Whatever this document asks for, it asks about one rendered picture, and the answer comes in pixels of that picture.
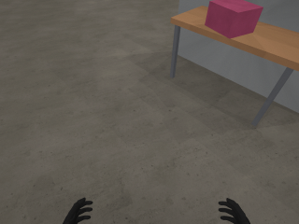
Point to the carton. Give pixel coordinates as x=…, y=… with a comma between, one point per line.
x=232, y=18

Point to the left robot hand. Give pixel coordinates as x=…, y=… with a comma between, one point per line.
x=73, y=215

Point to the right robot hand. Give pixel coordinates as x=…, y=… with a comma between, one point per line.
x=239, y=217

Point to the table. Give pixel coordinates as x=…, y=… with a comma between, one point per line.
x=273, y=43

